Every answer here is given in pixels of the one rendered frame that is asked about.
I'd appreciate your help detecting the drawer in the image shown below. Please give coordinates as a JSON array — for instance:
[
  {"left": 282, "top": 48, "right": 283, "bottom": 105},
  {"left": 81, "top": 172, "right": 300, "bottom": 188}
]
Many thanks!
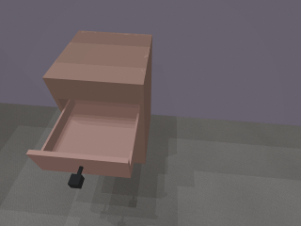
[{"left": 26, "top": 99, "right": 140, "bottom": 178}]

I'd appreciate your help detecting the cabinet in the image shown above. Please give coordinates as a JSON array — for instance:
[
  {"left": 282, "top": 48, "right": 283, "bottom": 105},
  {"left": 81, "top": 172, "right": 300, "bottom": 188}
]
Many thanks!
[{"left": 42, "top": 30, "right": 152, "bottom": 164}]

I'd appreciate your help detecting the handle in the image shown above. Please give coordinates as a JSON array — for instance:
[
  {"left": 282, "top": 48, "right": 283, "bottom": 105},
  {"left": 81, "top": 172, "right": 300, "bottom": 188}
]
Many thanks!
[{"left": 68, "top": 166, "right": 85, "bottom": 189}]

